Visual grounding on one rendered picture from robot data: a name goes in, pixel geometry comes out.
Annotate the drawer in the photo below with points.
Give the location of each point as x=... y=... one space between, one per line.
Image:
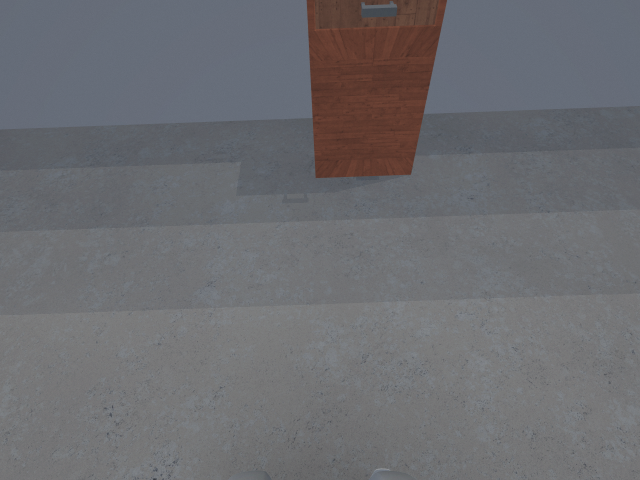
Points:
x=347 y=13

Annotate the right robot shin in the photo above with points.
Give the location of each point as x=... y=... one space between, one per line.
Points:
x=378 y=470

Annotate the handle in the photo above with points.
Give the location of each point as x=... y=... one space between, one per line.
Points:
x=387 y=10

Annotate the cabinet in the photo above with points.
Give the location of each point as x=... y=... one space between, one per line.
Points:
x=369 y=87

